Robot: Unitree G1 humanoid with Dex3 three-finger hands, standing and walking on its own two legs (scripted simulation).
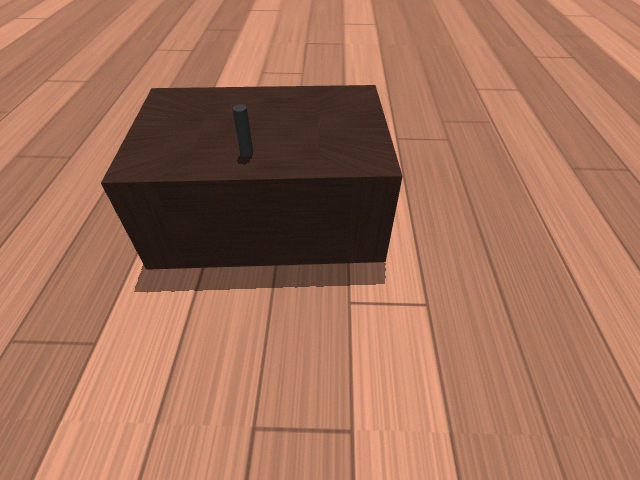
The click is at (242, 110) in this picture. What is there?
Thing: slim round
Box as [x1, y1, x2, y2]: [232, 104, 252, 156]
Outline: 239,104 235,105 232,108 240,153 244,156 248,156 252,154 252,146 246,107 244,105
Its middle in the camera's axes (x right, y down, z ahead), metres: -0.27 -0.38 +1.32
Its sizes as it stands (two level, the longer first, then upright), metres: 0.046 0.046 0.173
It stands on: a support 0.45 m high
